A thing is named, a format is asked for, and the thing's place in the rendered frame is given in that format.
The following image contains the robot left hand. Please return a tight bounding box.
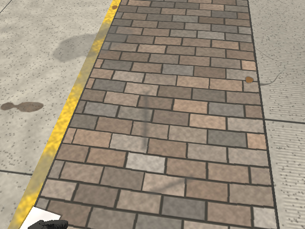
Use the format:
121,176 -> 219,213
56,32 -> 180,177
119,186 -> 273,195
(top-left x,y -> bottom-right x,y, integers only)
28,219 -> 69,229

